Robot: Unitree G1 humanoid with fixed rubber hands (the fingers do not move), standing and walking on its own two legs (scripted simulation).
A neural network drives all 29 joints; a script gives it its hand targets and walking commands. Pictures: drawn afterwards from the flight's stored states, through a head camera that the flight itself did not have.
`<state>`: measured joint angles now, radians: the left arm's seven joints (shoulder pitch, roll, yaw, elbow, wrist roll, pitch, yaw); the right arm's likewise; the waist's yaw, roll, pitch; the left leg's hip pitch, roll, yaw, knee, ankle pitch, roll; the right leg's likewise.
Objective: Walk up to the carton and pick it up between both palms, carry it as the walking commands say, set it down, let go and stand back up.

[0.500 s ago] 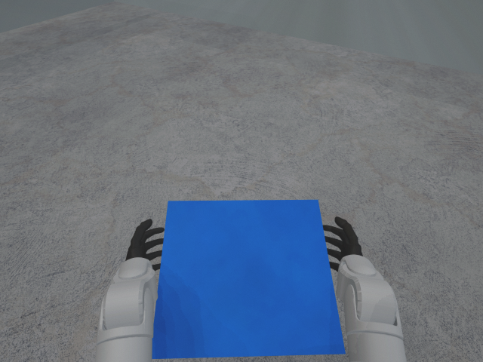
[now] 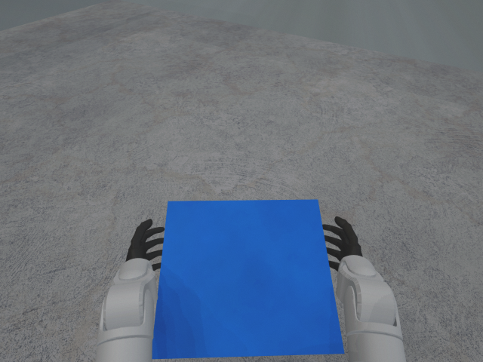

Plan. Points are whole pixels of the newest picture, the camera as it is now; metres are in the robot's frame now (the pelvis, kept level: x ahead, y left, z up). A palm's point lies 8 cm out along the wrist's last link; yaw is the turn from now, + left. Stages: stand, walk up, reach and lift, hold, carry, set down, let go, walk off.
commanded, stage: carry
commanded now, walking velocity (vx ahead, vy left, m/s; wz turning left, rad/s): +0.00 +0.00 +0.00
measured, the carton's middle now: (243, 281) +0.28 +0.00 -0.06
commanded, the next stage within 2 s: hold in 0.22 s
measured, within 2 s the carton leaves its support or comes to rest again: neither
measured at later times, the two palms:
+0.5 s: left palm (131, 251) +0.28 +0.18 +0.06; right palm (342, 246) +0.29 -0.17 +0.05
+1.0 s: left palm (135, 255) +0.28 +0.18 +0.04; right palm (340, 248) +0.29 -0.17 +0.04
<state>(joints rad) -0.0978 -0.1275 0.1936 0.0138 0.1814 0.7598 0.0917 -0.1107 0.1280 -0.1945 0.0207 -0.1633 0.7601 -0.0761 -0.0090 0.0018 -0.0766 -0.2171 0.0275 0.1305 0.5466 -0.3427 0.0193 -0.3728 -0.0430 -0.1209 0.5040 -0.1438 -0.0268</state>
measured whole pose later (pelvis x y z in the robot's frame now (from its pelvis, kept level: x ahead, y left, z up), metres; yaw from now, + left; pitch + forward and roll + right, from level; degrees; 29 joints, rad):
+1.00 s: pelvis +0.01 +0.00 +0.01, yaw +6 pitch -5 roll -1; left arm -0.25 -0.12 0.31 0.35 0.29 0.61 -0.05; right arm -0.20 0.14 -0.32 0.21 -0.30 0.68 0.01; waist -0.05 0.04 0.01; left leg -0.01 -0.03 -0.05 0.36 -0.26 0.03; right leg -0.12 0.01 -0.04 0.31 -0.10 -0.01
